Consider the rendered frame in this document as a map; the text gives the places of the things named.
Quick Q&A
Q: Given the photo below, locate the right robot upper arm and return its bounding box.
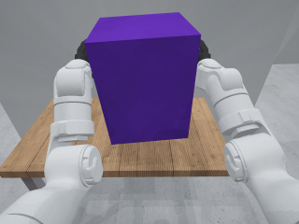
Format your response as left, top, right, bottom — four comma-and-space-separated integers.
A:
223, 133, 299, 224

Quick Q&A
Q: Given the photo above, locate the robot right hand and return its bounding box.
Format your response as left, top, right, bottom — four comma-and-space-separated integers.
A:
197, 39, 211, 63

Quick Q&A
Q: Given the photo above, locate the left robot forearm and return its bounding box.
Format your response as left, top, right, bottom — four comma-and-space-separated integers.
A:
44, 59, 94, 181

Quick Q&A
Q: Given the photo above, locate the left robot upper arm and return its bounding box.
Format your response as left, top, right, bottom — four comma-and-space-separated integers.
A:
0, 144, 104, 224

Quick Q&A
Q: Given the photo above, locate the right robot forearm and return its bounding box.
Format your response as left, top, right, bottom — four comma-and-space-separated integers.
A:
194, 58, 287, 170

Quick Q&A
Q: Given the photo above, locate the carton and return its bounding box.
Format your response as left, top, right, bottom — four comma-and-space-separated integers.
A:
84, 12, 201, 145

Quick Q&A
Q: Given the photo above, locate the robot left hand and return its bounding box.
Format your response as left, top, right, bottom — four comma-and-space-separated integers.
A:
75, 39, 93, 78

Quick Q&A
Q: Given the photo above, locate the table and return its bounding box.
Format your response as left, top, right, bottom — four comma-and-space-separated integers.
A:
0, 98, 230, 191

